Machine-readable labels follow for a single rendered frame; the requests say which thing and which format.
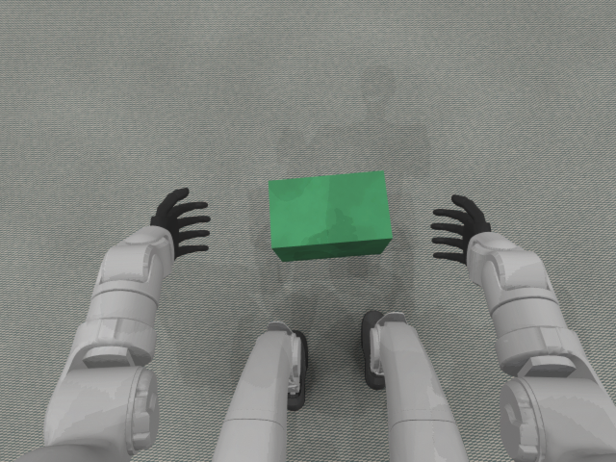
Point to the right robot forearm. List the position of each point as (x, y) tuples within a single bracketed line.
[(533, 337)]

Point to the robot left hand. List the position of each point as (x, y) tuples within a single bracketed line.
[(167, 217)]

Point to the carton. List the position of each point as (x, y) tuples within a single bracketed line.
[(329, 216)]

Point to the left robot upper arm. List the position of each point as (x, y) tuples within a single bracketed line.
[(101, 415)]

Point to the robot left shin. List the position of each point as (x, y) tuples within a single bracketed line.
[(281, 326)]

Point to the right robot upper arm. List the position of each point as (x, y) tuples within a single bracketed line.
[(557, 419)]

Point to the left robot forearm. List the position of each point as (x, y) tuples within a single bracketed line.
[(119, 328)]

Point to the robot right hand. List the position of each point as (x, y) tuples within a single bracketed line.
[(474, 223)]

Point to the right robot thigh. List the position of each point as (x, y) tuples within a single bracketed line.
[(421, 427)]

